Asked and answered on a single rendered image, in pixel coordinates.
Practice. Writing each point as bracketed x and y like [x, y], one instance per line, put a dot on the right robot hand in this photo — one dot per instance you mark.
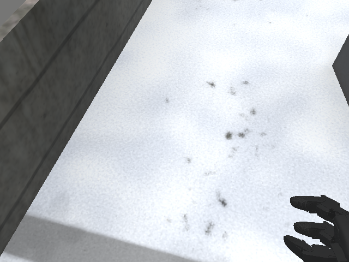
[335, 238]

